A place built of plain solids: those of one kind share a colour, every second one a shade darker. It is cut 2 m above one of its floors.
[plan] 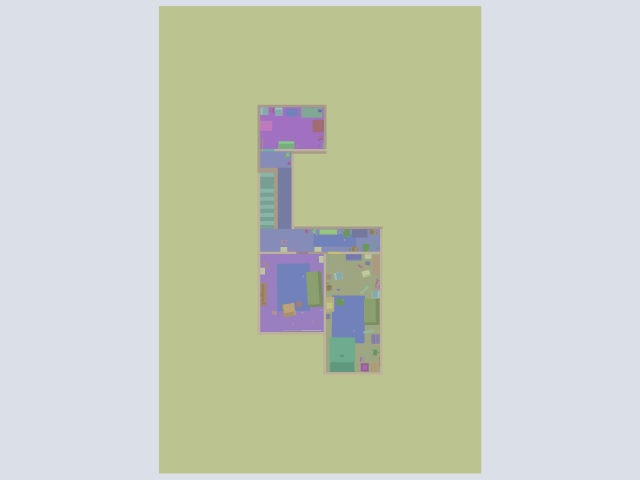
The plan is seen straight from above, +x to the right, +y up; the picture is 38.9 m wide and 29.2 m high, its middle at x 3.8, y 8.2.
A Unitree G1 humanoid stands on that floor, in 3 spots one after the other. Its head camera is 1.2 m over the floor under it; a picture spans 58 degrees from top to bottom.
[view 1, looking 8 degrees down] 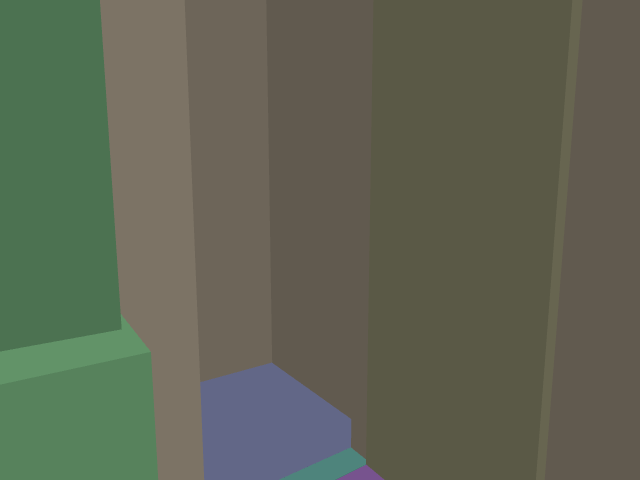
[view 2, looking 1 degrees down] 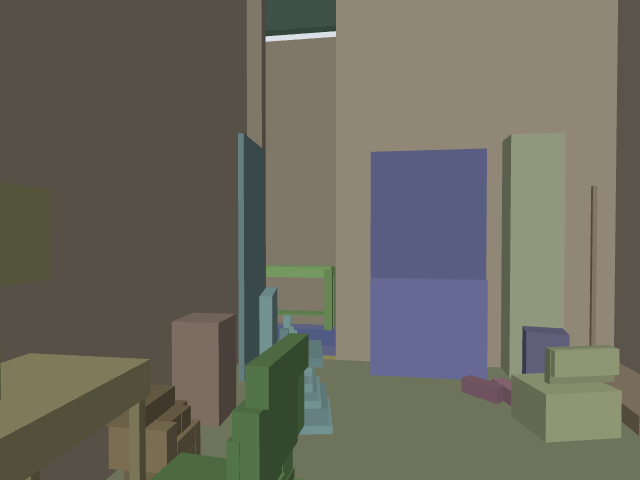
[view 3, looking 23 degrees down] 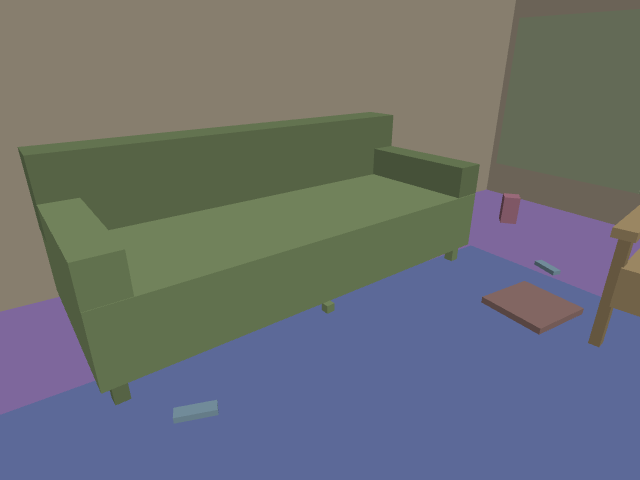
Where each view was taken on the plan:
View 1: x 1.46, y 15.00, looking -125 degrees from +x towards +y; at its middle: wall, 2.29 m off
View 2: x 5.53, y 3.27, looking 99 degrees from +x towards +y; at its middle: wall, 5.67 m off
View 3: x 1.52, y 6.28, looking -34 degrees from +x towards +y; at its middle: sofa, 1.95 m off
